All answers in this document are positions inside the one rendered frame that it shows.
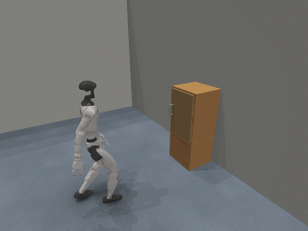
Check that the robot left hand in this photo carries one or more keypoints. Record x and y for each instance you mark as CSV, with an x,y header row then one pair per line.
x,y
100,138

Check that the robot right hand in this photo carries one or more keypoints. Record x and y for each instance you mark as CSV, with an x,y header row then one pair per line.
x,y
77,165

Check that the right robot forearm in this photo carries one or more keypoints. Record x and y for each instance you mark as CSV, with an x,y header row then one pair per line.
x,y
78,146

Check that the handle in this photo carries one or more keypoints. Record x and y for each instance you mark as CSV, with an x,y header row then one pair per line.
x,y
169,110

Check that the robot right upper arm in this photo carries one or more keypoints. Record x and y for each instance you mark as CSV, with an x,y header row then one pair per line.
x,y
88,115

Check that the cupboard door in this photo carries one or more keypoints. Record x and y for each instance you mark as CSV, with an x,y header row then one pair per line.
x,y
181,121

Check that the humanoid robot head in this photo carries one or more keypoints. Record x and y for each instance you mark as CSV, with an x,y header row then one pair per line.
x,y
86,86

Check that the robot torso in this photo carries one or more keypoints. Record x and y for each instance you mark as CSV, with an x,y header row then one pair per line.
x,y
92,130

